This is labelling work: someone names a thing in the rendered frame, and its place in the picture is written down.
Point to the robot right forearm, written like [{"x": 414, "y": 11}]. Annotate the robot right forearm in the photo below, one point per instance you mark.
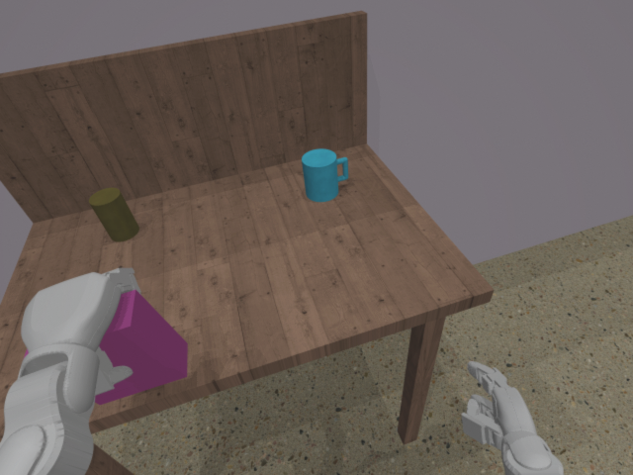
[{"x": 526, "y": 453}]

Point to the table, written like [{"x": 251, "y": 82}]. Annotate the table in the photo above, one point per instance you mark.
[{"x": 205, "y": 140}]

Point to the robot left forearm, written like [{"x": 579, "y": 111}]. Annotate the robot left forearm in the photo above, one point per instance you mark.
[{"x": 47, "y": 412}]

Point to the right robot hand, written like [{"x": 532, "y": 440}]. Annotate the right robot hand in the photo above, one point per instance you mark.
[{"x": 488, "y": 422}]

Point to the left robot hand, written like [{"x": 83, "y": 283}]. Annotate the left robot hand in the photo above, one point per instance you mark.
[{"x": 79, "y": 311}]

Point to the sponge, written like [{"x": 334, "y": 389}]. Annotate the sponge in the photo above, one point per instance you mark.
[{"x": 138, "y": 337}]

